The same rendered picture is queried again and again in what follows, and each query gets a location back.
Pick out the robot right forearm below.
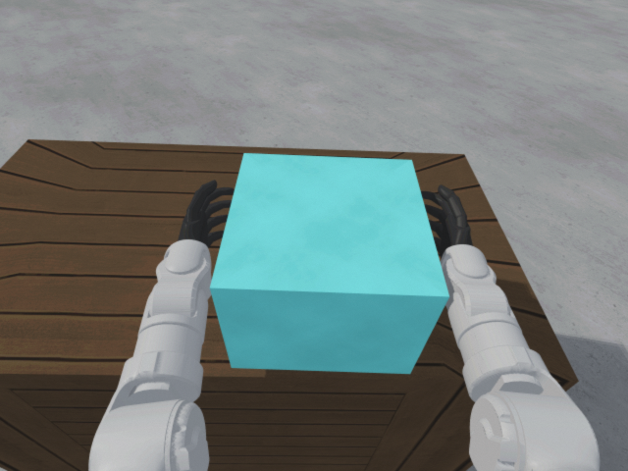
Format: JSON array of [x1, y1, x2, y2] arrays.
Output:
[[441, 244, 600, 469]]

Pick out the robot right hand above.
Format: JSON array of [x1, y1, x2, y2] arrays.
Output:
[[421, 185, 473, 259]]

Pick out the robot right upper arm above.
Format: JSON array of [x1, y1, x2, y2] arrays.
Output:
[[469, 391, 600, 471]]

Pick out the pedestal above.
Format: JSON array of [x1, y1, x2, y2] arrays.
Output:
[[0, 139, 579, 471]]

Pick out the robot left hand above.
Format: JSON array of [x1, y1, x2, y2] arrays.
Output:
[[178, 180, 235, 248]]

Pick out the robot left forearm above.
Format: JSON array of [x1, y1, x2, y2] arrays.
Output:
[[88, 239, 212, 471]]

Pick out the carton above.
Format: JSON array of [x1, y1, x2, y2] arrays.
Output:
[[210, 153, 449, 374]]

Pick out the robot left upper arm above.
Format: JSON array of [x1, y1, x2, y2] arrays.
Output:
[[91, 399, 209, 471]]

